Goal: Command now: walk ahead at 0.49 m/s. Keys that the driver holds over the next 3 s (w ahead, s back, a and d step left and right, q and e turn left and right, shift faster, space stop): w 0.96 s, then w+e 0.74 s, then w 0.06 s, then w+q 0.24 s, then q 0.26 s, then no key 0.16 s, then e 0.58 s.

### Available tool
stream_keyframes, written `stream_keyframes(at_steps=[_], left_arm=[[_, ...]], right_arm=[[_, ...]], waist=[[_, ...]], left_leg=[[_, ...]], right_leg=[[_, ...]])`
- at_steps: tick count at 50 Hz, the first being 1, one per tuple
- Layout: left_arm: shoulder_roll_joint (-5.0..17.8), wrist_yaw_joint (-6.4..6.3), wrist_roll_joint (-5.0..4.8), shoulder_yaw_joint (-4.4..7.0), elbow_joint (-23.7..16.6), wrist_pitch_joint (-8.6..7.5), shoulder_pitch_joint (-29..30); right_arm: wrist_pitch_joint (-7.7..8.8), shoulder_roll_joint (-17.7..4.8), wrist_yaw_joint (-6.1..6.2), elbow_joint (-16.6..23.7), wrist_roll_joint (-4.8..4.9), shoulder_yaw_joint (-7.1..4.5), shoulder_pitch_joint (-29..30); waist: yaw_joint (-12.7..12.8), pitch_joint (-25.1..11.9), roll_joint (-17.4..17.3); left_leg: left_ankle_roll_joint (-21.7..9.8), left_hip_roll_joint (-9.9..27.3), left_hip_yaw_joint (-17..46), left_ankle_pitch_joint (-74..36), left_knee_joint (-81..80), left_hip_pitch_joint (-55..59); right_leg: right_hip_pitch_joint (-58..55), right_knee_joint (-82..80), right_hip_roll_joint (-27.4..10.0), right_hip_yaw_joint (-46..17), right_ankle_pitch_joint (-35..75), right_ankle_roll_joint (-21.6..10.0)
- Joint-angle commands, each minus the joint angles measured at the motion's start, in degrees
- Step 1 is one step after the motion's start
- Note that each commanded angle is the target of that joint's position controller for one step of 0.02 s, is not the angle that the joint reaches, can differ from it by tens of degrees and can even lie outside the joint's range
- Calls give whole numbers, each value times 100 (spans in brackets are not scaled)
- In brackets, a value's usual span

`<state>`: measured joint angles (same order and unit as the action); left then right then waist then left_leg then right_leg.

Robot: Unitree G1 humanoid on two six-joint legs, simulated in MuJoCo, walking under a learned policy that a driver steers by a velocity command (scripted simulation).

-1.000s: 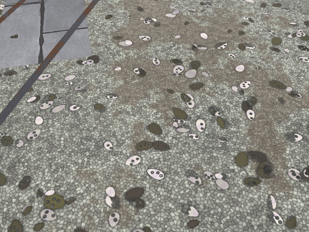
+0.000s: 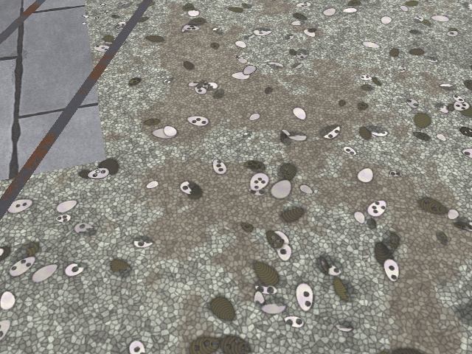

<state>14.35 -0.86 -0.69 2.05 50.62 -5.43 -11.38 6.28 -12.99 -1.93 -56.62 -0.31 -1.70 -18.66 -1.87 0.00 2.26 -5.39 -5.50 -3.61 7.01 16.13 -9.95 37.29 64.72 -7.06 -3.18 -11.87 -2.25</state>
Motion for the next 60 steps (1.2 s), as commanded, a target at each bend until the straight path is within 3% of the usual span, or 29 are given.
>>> stream_keyframes(at_steps=[1,5,10,12,14,15,16,17,18,19,20,21,23,25,32,37,40,42,43,44,45,46,47,48,50,51,53,57,60], left_arm=[[239,-37,67,64,-243,30,-189],[167,26,16,33,-474,-28,722],[248,196,-62,16,-758,-83,1432],[371,255,-63,55,-792,-136,1303],[671,248,-44,230,-516,-173,281],[1075,203,-10,388,-219,-186,-886],[1738,190,80,556,-67,-135,-1678],[1308,214,68,435,-32,-125,-1787],[943,217,40,311,-121,-138,-1262],[730,220,28,235,-261,-125,-697],[549,251,43,174,-321,-117,-309],[421,275,75,133,-326,-131,-134],[412,301,94,138,-197,-157,-225],[576,257,102,184,-57,-175,-454],[739,80,31,203,227,-77,-1066],[788,35,-21,245,492,31,-1458],[890,2,-35,298,511,107,-1320],[860,3,-5,278,454,168,-1095],[699,7,64,195,336,167,-1084],[-41,80,88,-22,273,39,-1770],[226,118,-33,23,375,-125,-1664],[689,137,-182,146,198,-219,-1116],[753,106,-199,158,80,-241,-686],[697,59,-115,191,44,-205,-476],[450,22,-76,218,144,-5,-771],[307,14,-84,204,185,75,-875],[306,-6,-90,232,102,164,-687],[324,34,-57,282,-106,158,-95],[230,127,-35,239,-287,132,432]], right_arm=[[96,-772,111,328,12,-128,240],[23,-926,188,227,103,-154,-214],[-94,-972,197,32,149,-181,-637],[-154,-1044,210,21,153,-215,-586],[-216,-1020,213,78,128,-195,-372],[-213,-799,210,198,47,-101,-299],[-91,-156,163,312,25,99,-839],[65,-332,135,228,113,78,-863],[145,-896,112,366,264,-73,-359],[152,-940,131,466,275,-90,11],[115,-856,167,493,196,-109,205],[32,-776,196,487,137,-143,168],[-114,-514,209,424,116,-126,-27],[-171,-510,229,517,90,-150,164],[-120,-367,151,974,88,-119,1666],[-57,-407,5,1263,147,-89,2364],[3,-567,-70,1284,151,-144,2165],[14,-916,-32,911,136,-351,911],[6,-1302,22,641,89,-487,-187],[-30,-1858,45,506,5,-613,-823],[-45,-1395,36,497,66,-473,-795],[-30,-1100,44,580,107,-382,-256],[-29,-880,53,715,92,-313,254],[-17,-699,25,756,43,-255,621],[31,-490,-3,703,-36,-198,809],[59,-541,3,629,-36,-218,719],[96,-714,63,499,-66,-268,541],[77,-804,195,376,-71,-287,332],[63,-837,257,346,-41,-269,270]], waist=[[267,311,-419],[-66,311,-444],[-284,459,-540],[-133,385,-620],[444,-175,-631],[891,-988,-336],[841,-1825,1069],[866,-2179,1258],[753,-1325,837],[575,-843,442],[415,-462,121],[227,-276,184],[72,-163,242],[45,-24,141],[431,303,110],[589,564,121],[358,377,227],[-301,-377,257],[-686,-1171,-114],[-435,-2009,-1578],[-511,-2351,-1628],[-437,-1386,-1298],[-271,-869,-801],[-77,-439,-490],[243,-254,-687],[286,-185,-683],[303,13,-593],[173,157,-500],[9,288,-503]], left_leg=[[-989,1631,1241,-337,-1156,-578],[-721,1529,942,-432,-1045,-114],[-639,1873,1047,-283,-628,797],[-550,2010,1126,-551,-314,1044],[-345,1713,850,-2109,870,944],[-144,1366,523,-1992,2400,148],[324,422,45,86,4742,-2283],[274,284,901,2431,5708,-3148],[143,651,1035,2102,6072,-3627],[106,976,866,1534,5905,-3514],[141,1167,772,1121,5534,-3291],[167,1334,787,843,5184,-2939],[249,1360,693,580,4934,-2574],[335,1381,667,212,4579,-2837],[421,1179,446,-1344,2297,-3008],[270,1068,442,-992,1581,-3177],[65,886,297,-383,1349,-2558],[-172,487,-30,-320,1226,-723],[-488,1163,730,-460,1414,1079],[-1445,2621,3434,310,971,3289],[-1578,2851,4685,845,163,3431],[-1242,2652,3830,878,96,2662],[-1024,2422,2993,534,-14,1744],[-898,2183,2428,75,-221,865],[-731,1918,1714,-180,-597,70],[-762,1891,1486,-345,-734,-114],[-778,1896,1098,-642,-920,-188],[-584,1841,468,-1083,-983,215],[-411,1760,3,-1091,-1062,326]], right_leg=[[130,-855,-246,-21,895,156],[-65,-2448,13,197,1743,204],[-49,-3293,178,246,1253,94],[-369,-3536,269,293,801,-68],[-1807,-3792,590,556,598,-304],[-3472,-3639,102,13,743,-621],[-5812,-3942,-1331,-2409,160,-1499],[-6064,-4727,-1659,-3913,-334,-1723],[-5354,-4782,-1473,-3147,-380,-1402],[-4519,-4889,-1238,-2297,20,-1207],[-3767,-5119,-977,-1729,404,-1111],[-3261,-5326,-749,-1297,656,-999],[-2806,-5573,-550,-854,1134,-1028],[-2804,-5682,-526,-578,1661,-1094],[-3176,-5871,-389,-53,1519,-899],[-4036,-5582,-731,-96,1502,-861],[-4312,-5095,-845,-80,2408,-730],[-4029,-3662,-475,223,4044,-524],[-2941,-2074,-154,452,3133,-327],[-529,256,904,529,-56,110],[246,1203,983,-327,-1988,65],[742,1452,619,-355,-1717,-53],[622,1213,277,-182,-1159,-106],[351,787,69,-85,-771,-89],[-313,318,-153,-148,-382,-91],[-397,216,-174,-128,-304,-71],[-102,-56,-167,-227,95,-21],[478,-1126,18,-434,1272,27],[309,-2020,111,-89,1923,17]])
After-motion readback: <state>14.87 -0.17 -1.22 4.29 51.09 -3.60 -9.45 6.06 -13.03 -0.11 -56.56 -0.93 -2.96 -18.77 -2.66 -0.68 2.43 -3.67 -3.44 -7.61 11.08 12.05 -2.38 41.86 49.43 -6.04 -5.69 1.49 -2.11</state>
